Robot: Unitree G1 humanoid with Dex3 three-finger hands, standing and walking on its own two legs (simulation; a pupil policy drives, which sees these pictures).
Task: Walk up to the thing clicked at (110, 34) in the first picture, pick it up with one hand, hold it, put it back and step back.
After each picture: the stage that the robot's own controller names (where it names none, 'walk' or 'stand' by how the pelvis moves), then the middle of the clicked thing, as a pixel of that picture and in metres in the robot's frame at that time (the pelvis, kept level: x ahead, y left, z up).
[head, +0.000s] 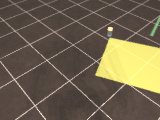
stand; (109, 31) +1.76 -0.40 -0.72
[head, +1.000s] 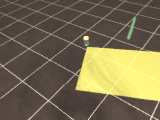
walk; (86, 41) +1.67 +0.02 -0.69
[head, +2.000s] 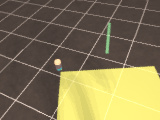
walk; (58, 65) +1.13 +0.32 -0.72
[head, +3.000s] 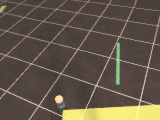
walk; (59, 101) +0.72 +0.27 -0.72
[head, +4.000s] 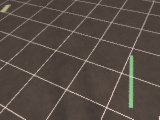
walk; out of the picture +0.47 +0.21 -0.71
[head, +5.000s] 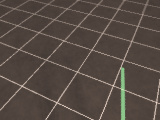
stand; out of the picture +0.39 +0.20 -0.72
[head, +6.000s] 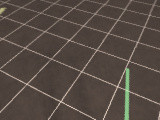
stand; out of the picture +0.39 +0.19 -0.72
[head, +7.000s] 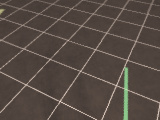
stand; out of the picture +0.40 +0.20 -0.72
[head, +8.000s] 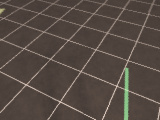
stand; out of the picture +0.39 +0.20 -0.73
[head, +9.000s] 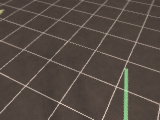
go down; out of the picture +0.39 +0.20 -0.73
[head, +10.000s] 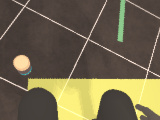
go down; (23, 65) +0.45 +0.25 -0.34
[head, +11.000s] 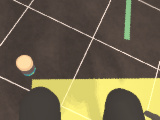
go down; (26, 66) +0.45 +0.26 -0.30
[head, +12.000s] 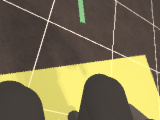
close in; out of the picture +0.42 +0.30 -0.22
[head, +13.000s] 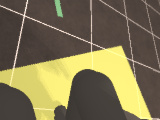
close; out of the picture +0.43 +0.31 -0.22
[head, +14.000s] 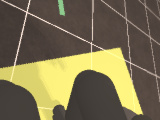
lift; out of the picture +0.40 +0.29 -0.23
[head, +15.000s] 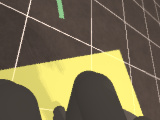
lift; out of the picture +0.39 +0.27 -0.23
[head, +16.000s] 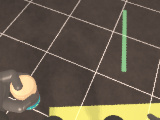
lift; (26, 93) +0.33 +0.19 -0.01
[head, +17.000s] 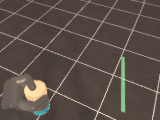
hold; (38, 98) +0.33 +0.16 +0.01
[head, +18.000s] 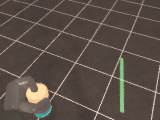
hold; (39, 101) +0.33 +0.16 +0.00
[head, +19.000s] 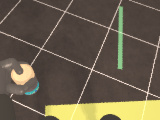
crouch; (26, 80) +0.39 +0.19 -0.08
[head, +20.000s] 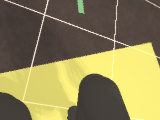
lower; out of the picture +0.44 +0.28 -0.20
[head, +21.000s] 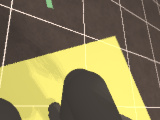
lower; out of the picture +0.40 +0.29 -0.23
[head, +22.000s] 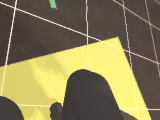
lower; out of the picture +0.40 +0.29 -0.23
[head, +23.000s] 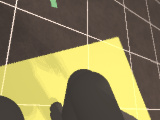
lower; out of the picture +0.40 +0.29 -0.23
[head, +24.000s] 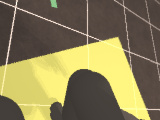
lower; out of the picture +0.40 +0.29 -0.24
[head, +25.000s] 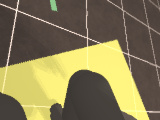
open; out of the picture +0.40 +0.29 -0.23
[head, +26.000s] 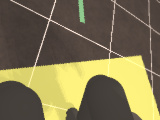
stand; out of the picture +0.38 +0.36 -0.27
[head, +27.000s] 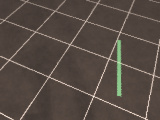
stand; out of the picture +0.38 +0.28 -0.62
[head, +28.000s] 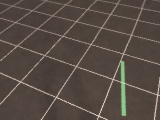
stand; out of the picture +0.36 +0.29 -0.69
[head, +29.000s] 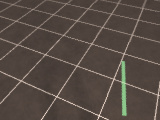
stand; out of the picture +0.35 +0.28 -0.69
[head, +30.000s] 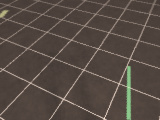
stand; out of the picture +0.37 +0.27 -0.75
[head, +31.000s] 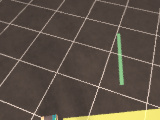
walk; out of the picture +0.42 +0.26 -0.72
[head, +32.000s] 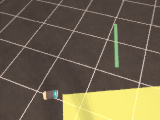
walk; (50, 94) +0.64 +0.29 -0.72
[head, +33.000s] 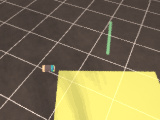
stand; (48, 68) +1.00 +0.30 -0.73
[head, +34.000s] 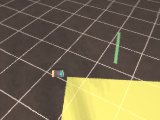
stand; (57, 73) +1.06 +0.24 -0.74
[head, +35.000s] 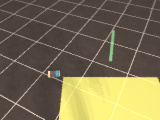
stand; (53, 73) +1.07 +0.29 -0.75
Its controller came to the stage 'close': yes
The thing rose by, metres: 0.70
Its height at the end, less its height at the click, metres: -0.02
